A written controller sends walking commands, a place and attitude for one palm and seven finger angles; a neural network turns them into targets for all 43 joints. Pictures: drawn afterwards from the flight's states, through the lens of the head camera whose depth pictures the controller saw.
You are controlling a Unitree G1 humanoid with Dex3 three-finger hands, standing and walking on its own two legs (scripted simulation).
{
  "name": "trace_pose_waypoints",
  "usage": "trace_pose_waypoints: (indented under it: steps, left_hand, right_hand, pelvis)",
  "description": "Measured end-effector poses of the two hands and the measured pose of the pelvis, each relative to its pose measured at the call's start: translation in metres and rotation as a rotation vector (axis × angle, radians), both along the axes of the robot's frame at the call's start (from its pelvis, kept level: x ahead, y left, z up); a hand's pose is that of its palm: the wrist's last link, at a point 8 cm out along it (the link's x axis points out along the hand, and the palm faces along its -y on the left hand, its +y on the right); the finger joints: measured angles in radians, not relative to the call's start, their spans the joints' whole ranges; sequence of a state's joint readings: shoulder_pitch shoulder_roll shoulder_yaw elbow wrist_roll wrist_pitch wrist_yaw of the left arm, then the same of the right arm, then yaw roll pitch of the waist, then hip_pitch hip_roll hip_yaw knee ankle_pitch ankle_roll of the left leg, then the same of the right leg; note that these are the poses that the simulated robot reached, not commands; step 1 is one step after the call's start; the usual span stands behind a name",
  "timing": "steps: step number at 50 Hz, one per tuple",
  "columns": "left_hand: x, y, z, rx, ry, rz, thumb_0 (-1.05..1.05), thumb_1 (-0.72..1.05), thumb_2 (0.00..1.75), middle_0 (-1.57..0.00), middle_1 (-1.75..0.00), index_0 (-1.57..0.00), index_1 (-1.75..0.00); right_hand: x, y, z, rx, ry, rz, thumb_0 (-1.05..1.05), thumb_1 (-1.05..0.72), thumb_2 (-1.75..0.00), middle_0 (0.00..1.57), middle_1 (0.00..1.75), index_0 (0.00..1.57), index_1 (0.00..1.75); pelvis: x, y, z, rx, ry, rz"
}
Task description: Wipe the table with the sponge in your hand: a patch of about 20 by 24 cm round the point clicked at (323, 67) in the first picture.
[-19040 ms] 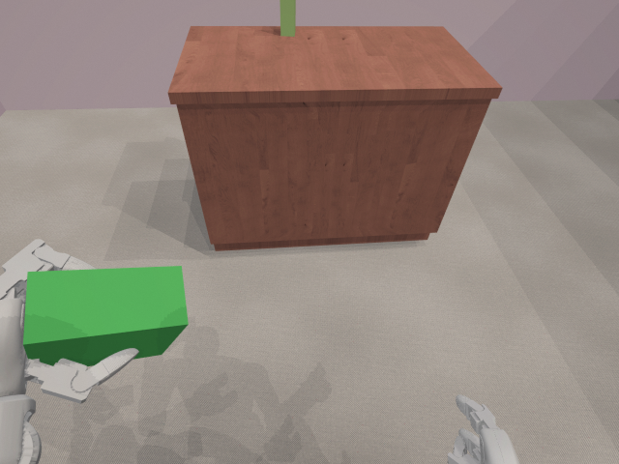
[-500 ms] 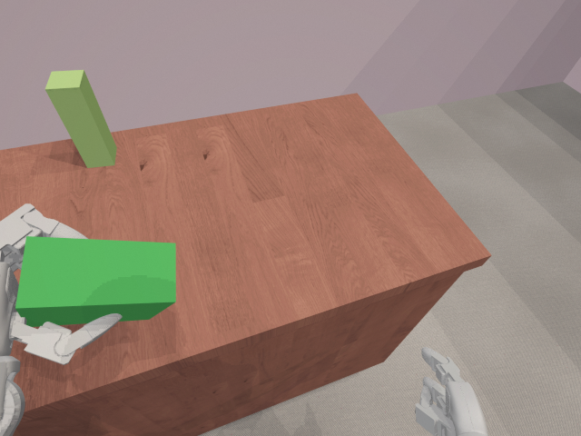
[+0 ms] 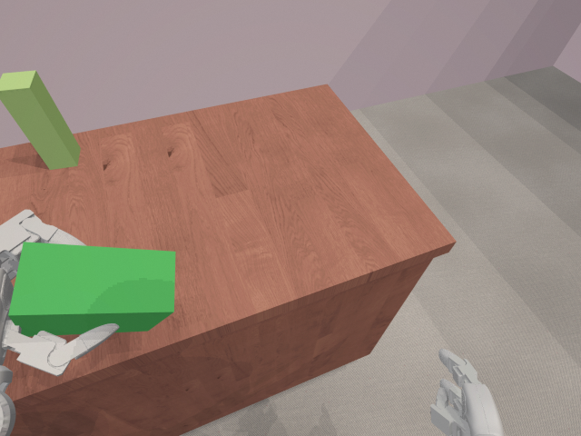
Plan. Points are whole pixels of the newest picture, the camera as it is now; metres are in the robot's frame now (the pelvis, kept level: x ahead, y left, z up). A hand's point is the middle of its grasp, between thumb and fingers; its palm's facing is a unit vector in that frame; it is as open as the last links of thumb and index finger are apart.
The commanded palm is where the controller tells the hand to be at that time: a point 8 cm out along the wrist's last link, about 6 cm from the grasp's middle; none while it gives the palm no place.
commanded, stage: come to a stop and stand still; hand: left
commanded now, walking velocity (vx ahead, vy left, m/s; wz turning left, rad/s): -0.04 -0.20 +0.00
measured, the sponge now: (119, 295) +0.23 +0.20 +0.13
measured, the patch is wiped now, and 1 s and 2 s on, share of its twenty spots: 0.00 0.00 0.00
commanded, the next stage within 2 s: look again from close up in 1.10 s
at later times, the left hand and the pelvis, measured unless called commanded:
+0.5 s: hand (7, 264) +0.24 +0.29 +0.18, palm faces +0.44 -0.80 -0.42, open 10.2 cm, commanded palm +0.16 +0.30 +0.18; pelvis +0.00 +0.02 +0.00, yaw -1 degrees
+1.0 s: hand out of the picture +0.23 +0.34 +0.16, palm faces +0.36 -0.84 -0.40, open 10.2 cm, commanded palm +0.16 +0.38 +0.18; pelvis +0.01 +0.09 +0.00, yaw +1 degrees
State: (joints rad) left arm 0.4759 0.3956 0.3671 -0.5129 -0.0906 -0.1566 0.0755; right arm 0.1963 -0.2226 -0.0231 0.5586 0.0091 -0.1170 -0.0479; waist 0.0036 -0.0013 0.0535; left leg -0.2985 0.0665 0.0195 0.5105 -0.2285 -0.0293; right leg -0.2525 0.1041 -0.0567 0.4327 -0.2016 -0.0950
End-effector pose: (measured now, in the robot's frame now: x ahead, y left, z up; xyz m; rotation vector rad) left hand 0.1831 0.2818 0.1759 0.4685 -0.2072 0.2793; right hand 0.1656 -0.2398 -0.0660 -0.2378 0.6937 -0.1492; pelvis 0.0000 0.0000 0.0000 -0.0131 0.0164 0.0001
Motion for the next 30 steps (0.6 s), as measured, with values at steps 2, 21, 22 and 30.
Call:
trace_pose_waypoints:
  steps: [2,21,22,30]
  left_hand:
    - [0.0,-0.003,0.0,-0.002,-0.002,-0.001,-0.01,-0.51,1.02,-0.72,-1.33,-0.74,-1.32]
    - [0.014,0.045,0.025,0.124,-0.099,0.105,-0.01,-0.51,1.02,-0.73,-1.32,-0.75,-1.31]
    - [0.015,0.049,0.026,0.107,-0.11,0.123,-0.01,-0.51,1.02,-0.72,-1.32,-0.74,-1.31]
    - [0.0,0.037,-0.009,-0.018,-0.008,-0.012,-0.01,-0.51,1.02,-0.72,-1.33,-0.74,-1.32]
  right_hand:
    - [-0.003,-0.005,-0.001,-0.003,0.006,-0.007,0.01,-0.91,-0.9,0.2,0.3,0.21,0.3]
    - [0.003,0.017,-0.006,0.016,0.036,0.074,0.01,-0.91,-0.9,0.2,0.3,0.2,0.3]
    - [0.004,0.02,-0.005,0.025,0.023,0.077,0.01,-0.91,-0.9,0.2,0.3,0.21,0.3]
    - [0.001,0.052,0.004,0.026,-0.017,0.048,0.01,-0.91,-0.9,0.2,0.3,0.21,0.3]
  pelvis:
    - [0.0,-0.003,0.0,0.001,0.001,0.002]
    - [0.0,0.005,0.003,0.006,-0.014,0.01]
    - [-0.001,0.009,0.002,0.006,-0.016,0.004]
    - [-0.001,0.043,0.004,0.0,-0.022,-0.009]
